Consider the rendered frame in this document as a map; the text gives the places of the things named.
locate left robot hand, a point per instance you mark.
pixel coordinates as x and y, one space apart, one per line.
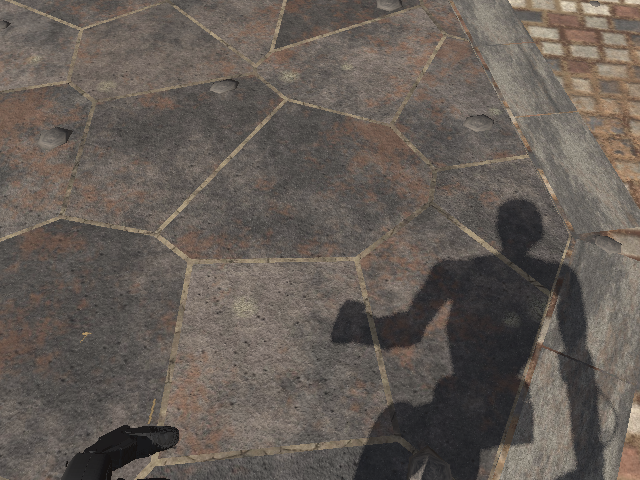
118 448

